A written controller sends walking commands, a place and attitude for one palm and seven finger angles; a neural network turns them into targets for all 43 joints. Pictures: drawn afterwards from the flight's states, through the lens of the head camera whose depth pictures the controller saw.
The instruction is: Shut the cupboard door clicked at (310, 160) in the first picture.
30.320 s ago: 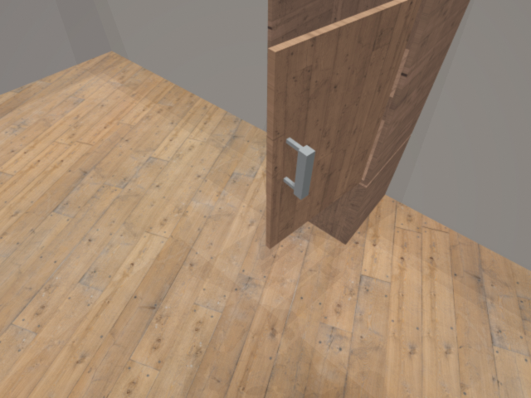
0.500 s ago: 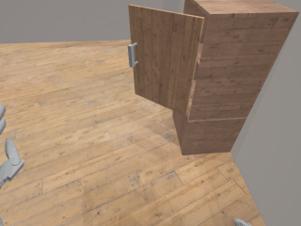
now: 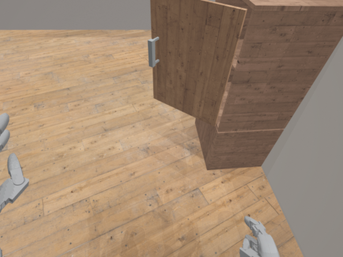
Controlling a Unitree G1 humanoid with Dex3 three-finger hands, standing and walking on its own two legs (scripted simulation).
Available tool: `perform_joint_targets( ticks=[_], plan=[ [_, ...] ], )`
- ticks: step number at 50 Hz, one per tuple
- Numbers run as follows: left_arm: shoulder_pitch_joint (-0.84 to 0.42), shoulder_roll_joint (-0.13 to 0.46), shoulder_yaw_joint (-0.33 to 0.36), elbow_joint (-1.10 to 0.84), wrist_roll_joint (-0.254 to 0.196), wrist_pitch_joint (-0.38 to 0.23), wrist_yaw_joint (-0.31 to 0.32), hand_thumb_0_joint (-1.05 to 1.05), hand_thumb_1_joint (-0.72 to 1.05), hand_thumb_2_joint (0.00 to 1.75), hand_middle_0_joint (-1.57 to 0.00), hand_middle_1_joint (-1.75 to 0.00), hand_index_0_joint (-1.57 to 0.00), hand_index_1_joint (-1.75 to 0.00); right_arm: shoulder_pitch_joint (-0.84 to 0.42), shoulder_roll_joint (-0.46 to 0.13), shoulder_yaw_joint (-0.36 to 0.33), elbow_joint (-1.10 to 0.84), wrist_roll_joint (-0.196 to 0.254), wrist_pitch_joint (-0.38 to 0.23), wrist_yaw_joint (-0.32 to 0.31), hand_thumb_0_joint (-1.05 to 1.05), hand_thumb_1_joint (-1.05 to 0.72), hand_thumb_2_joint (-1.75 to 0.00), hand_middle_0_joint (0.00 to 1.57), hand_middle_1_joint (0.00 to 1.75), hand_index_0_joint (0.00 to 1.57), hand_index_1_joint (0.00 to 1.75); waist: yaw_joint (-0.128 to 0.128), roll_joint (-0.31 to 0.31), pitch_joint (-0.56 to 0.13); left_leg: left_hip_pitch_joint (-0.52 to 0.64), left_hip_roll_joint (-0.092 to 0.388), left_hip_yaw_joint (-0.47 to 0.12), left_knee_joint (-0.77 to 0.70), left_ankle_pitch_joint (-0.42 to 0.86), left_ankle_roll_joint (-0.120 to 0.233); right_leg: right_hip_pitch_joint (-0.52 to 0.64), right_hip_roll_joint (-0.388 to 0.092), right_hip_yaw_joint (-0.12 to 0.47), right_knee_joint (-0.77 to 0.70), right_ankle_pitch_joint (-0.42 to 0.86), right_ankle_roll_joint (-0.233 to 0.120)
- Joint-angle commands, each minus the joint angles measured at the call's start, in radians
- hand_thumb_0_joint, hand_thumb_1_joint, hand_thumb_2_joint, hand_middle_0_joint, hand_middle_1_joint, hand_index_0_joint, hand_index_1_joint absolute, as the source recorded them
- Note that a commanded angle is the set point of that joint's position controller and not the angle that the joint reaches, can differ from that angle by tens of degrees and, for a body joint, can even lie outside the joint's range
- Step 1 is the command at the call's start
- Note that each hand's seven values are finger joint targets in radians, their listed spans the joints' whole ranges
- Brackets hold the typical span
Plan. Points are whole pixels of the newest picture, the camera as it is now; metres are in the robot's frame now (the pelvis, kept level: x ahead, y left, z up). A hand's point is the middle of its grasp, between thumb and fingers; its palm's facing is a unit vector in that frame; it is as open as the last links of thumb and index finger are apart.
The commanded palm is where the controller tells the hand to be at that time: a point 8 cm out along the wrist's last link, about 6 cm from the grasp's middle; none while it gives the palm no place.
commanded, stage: stop stepping back and stand still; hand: left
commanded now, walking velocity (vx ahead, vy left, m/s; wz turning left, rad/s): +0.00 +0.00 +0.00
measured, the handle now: (154, 51) +1.03 +0.14 -0.01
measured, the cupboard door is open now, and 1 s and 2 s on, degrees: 50 50 50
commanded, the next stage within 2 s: let the arm hang, fingers relaxed in 0.12 s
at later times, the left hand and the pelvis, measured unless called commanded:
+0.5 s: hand out of the picture +0.05 +0.18 -0.16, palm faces -0.07 -0.98 -0.19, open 7.4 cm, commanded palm none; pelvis -0.03 +0.01 +0.00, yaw +0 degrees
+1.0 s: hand out of the picture -0.04 +0.20 -0.17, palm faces +0.02 -0.97 -0.24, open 7.4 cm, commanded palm none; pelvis -0.03 +0.01 +0.00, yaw +0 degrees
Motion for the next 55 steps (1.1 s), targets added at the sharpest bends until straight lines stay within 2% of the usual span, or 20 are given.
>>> perform_joint_targets(
  ticks=[1, 4, 6, 9, 10, 11, 12, 13, 15, 18, 19, 23, 26, 27, 28, 32, 34, 41, 46, 55],
  plan=[
    [-0.045, 0.195, 0.142, -0.205, -0.002, -0.062, 0.024, 0.0, 0.9, 0.9, -0.2, -0.3, -0.2, -0.3, -0.072, -0.145, -0.065, -0.15, -0.001, -0.044, -0.016, 0.0, -0.9, -0.9, 0.2, 0.3, 0.2, 0.3, -0.004, 0.082, -0.097, 0.005, 0.068, -0.093, -0.12, 0.211, -0.001, 0.09, -0.029, 0.075, -0.039, 0.293, -0.004],
    [-0.044, 0.2, 0.146, -0.208, 0.0, -0.062, 0.026, 0.0, 0.9, 0.9, -0.2, -0.3, -0.2, -0.3, -0.074, -0.15, -0.069, -0.148, 0.0, -0.043, -0.016, 0.0, -0.9, -0.9, 0.2, 0.3, 0.2, 0.3, -0.003, 0.1, -0.088, -0.011, 0.064, -0.099, -0.133, 0.171, -0.002, 0.089, -0.028, 0.07, -0.05, 0.256, -0.005],
    [-0.033, 0.178, 0.129, -0.199, -0.001, -0.061, 0.025, 0.0, 0.9, 0.9, -0.2, -0.3, -0.2, -0.3, -0.073, -0.149, -0.07, -0.149, 0.003, -0.043, -0.015, 0.0, -0.9, -0.9, 0.2, 0.3, 0.2, 0.3, -0.005, 0.077, -0.083, -0.012, 0.063, -0.097, -0.136, 0.151, -0.003, 0.083, -0.027, 0.07, -0.057, 0.24, -0.002],
    [-0.026, 0.196, 0.146, -0.198, 0.0, -0.061, 0.027, 0.0, 0.9, 0.9, -0.2, -0.3, -0.2, -0.3, -0.076, -0.155, -0.074, -0.147, 0.002, -0.044, -0.017, 0.0, -0.9, -0.9, 0.2, 0.3, 0.2, 0.3, -0.002, 0.083, -0.08, -0.025, 0.061, -0.104, -0.147, 0.119, -0.001, 0.085, -0.028, 0.072, -0.067, 0.219, -0.002],
    [-0.017, 0.179, 0.133, -0.189, 0.0, -0.062, 0.027, 0.0, 0.9, 0.9, -0.2, -0.3, -0.2, -0.3, -0.076, -0.149, -0.073, -0.146, 0.004, -0.043, -0.017, 0.0, -0.9, -0.9, 0.2, 0.3, 0.2, 0.3, -0.004, 0.073, -0.077, -0.026, 0.06, -0.1, -0.144, 0.111, -0.001, 0.081, -0.03, 0.075, -0.07, 0.219, -0.003],
    [-0.066, 0.016, -0.305, 0.541, 0.065, 0.074, -0.123, 0.0, 0.9, 0.9, -0.2, -0.3, -0.2, -0.3, -0.156, -0.346, -0.114, 0.047, 0.01, -0.113, 0.079, 0.0, -0.9, -0.9, 0.2, 0.3, 0.2, 0.3, -0.019, 0.082, 0.038, -0.071, 0.075, -0.1, 0.011, 0.308, 0.002, -0.061, -0.111, 0.027, 0.036, 0.327, -0.018],
    [-0.095, 0.01, -0.28, 0.569, 0.062, 0.153, -0.148, 0.0, 0.9, 0.9, -0.2, -0.3, -0.2, -0.3, -0.074, -0.315, -0.125, 0.058, 0.002, -0.053, 0.082, 0.0, -0.9, -0.9, 0.2, 0.3, 0.2, 0.3, -0.016, 0.096, -0.037, 0.002, 0.083, -0.085, -0.016, 0.318, -0.011, -0.081, -0.106, 0.082, 0.004, 0.247, -0.029],
    [-0.129, -0.008, -0.292, 0.6, 0.064, 0.164, -0.155, 0.0, 0.9, 0.9, -0.2, -0.3, -0.2, -0.3, -0.048, -0.302, -0.116, 0.064, -0.009, -0.032, 0.081, 0.0, -0.9, -0.9, 0.2, 0.3, 0.2, 0.3, -0.011, 0.083, -0.042, -0.021, 0.101, -0.112, -0.04, 0.266, 0.009, -0.096, -0.079, 0.053, 0.031, 0.124, -0.028],
    [-0.18, 0.015, -0.301, 0.705, 0.068, 0.159, -0.162, 0.0, 0.9, 0.9, -0.2, -0.3, -0.2, -0.3, -0.054, -0.314, -0.101, 0.071, -0.016, 0.002, 0.079, 0.0, -0.9, -0.9, 0.2, 0.3, 0.2, 0.3, 0.001, -0.014, -0.03, -0.062, 0.117, -0.162, -0.082, 0.22, 0.039, -0.061, -0.053, 0.047, 0.042, 0.042, -0.026],
    [-0.235, 0.038, -0.32, 0.91, 0.072, 0.153, -0.159, 0.0, 0.9, 0.9, -0.2, -0.3, -0.2, -0.3, -0.052, -0.299, -0.088, 0.115, -0.027, 0.034, 0.081, 0.0, -0.9, -0.9, 0.2, 0.3, 0.2, 0.3, -0.004, -0.181, -0.028, -0.022, 0.071, -0.147, -0.063, 0.144, 0.03, -0.058, -0.097, 0.108, -0.025, 0.059, -0.047],
    [-0.251, 0.038, -0.329, 0.974, 0.071, 0.156, -0.155, 0.0, 0.9, 0.9, -0.2, -0.3, -0.2, -0.3, -0.036, -0.287, -0.083, 0.132, -0.029, 0.047, 0.082, 0.0, -0.9, -0.9, 0.2, 0.3, 0.2, 0.3, -0.013, -0.176, -0.021, 0.004, 0.059, -0.142, -0.061, 0.134, 0.025, -0.08, -0.11, 0.119, -0.041, 0.035, -0.056],
    [-0.266, -0.005, -0.359, 1.196, 0.066, 0.172, -0.147, 0.0, 0.9, 0.9, -0.2, -0.3, -0.2, -0.3, -0.023, -0.227, -0.062, 0.222, -0.035, 0.073, 0.079, 0.0, -0.9, -0.9, 0.2, 0.3, 0.2, 0.3, -0.01, 0.008, 0.025, -0.001, 0.054, -0.142, -0.148, 0.003, 0.017, -0.081, -0.092, 0.122, -0.074, -0.054, -0.036],
    [-0.235, -0.022, -0.359, 1.319, 0.062, 0.161, -0.145, 0.0, 0.9, 0.9, -0.2, -0.3, -0.2, -0.3, 0.008, -0.196, -0.062, 0.286, -0.031, 0.074, 0.07, 0.0, -0.9, -0.9, 0.2, 0.3, 0.2, 0.3, -0.007, 0.062, 0.008, 0.005, 0.04, -0.127, -0.153, -0.02, 0.012, -0.038, -0.096, 0.132, -0.11, -0.031, -0.042],
    [-0.226, -0.042, -0.345, 1.345, 0.063, 0.159, -0.143, 0.0, 0.9, 0.9, -0.2, -0.3, -0.2, -0.3, 0.02, -0.188, -0.069, 0.303, -0.035, 0.074, 0.066, 0.0, -0.9, -0.9, 0.2, 0.3, 0.2, 0.3, -0.005, 0.118, 0.005, 0.009, 0.045, -0.125, -0.159, -0.032, 0.013, -0.03, -0.095, 0.126, -0.122, -0.027, -0.049],
    [-0.215, -0.038, -0.346, 1.373, 0.062, 0.159, -0.143, 0.0, 0.9, 0.9, -0.2, -0.3, -0.2, -0.3, 0.027, -0.183, -0.069, 0.321, -0.033, 0.074, 0.064, 0.0, -0.9, -0.9, 0.2, 0.3, 0.2, 0.3, -0.003, 0.14, 0.007, 0.013, 0.046, -0.127, -0.166, -0.042, 0.013, -0.025, -0.092, 0.119, -0.124, -0.015, -0.05],
    [-0.204, -0.047, -0.351, 1.461, 0.059, 0.155, -0.142, 0.0, 0.9, 0.9, -0.2, -0.3, -0.2, -0.3, 0.077, -0.18, -0.079, 0.383, -0.026, 0.076, 0.054, 0.0, -0.9, -0.9, 0.2, 0.3, 0.2, 0.3, -0.007, 0.098, 0.044, 0.018, 0.059, -0.136, -0.185, -0.062, 0.015, -0.027, -0.09, 0.107, -0.157, -0.017, -0.051],
    [-0.194, -0.047, -0.352, 1.493, 0.06, 0.153, -0.141, 0.0, 0.9, 0.9, -0.2, -0.3, -0.2, -0.3, 0.096, -0.184, -0.085, 0.401, -0.022, 0.078, 0.051, 0.0, -0.9, -0.9, 0.2, 0.3, 0.2, 0.3, -0.007, 0.048, 0.068, 0.031, 0.064, -0.135, -0.185, -0.059, 0.019, -0.045, -0.086, 0.105, -0.17, -0.024, -0.051],
    [-0.173, -0.072, -0.352, 1.552, 0.062, 0.155, -0.135, 0.0, 0.9, 0.9, -0.2, -0.3, -0.2, -0.3, 0.148, -0.155, -0.088, 0.454, -0.024, 0.078, 0.046, 0.0, -0.9, -0.9, 0.2, 0.3, 0.2, 0.3, -0.011, -0.026, 0.096, 0.04, 0.066, -0.126, -0.198, -0.074, 0.025, -0.076, -0.087, 0.103, -0.178, -0.071, -0.047],
    [-0.176, -0.08, -0.35, 1.557, 0.064, 0.159, -0.132, 0.0, 0.9, 0.9, -0.2, -0.3, -0.2, -0.3, 0.151, -0.144, -0.089, 0.468, -0.026, 0.077, 0.046, 0.0, -0.9, -0.9, 0.2, 0.3, 0.2, 0.3, -0.009, -0.021, 0.13, 0.013, 0.07, -0.134, -0.224, -0.114, 0.026, -0.091, -0.077, 0.104, -0.166, -0.082, -0.042],
    [-0.202, -0.081, -0.346, 1.545, 0.065, 0.153, -0.132, 0.0, 0.9, 0.9, -0.2, -0.3, -0.2, -0.3, 0.124, -0.138, -0.088, 0.468, -0.026, 0.068, 0.048, 0.0, -0.9, -0.9, 0.2, 0.3, 0.2, 0.3, -0.006, 0.008, 0.118, 0.022, 0.068, -0.131, -0.229, -0.063, 0.021, -0.063, -0.08, 0.104, -0.158, -0.015, -0.038]
  ],
)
